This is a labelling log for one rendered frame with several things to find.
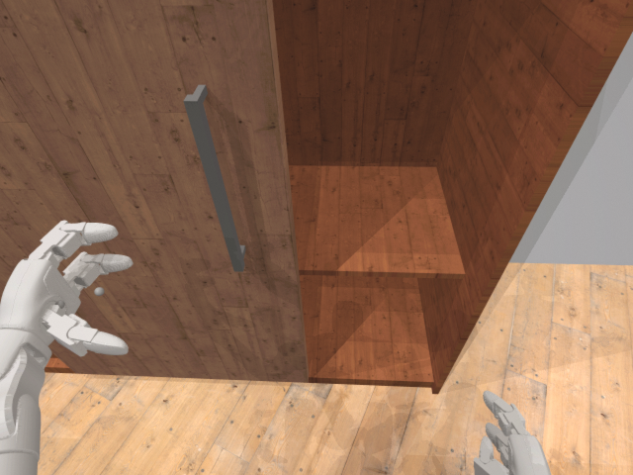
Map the robot left hand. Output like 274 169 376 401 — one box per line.
0 221 134 357

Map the left robot forearm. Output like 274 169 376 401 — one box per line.
0 328 52 475

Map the robot right hand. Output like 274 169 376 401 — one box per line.
474 391 551 475

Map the handle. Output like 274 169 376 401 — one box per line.
183 85 246 272

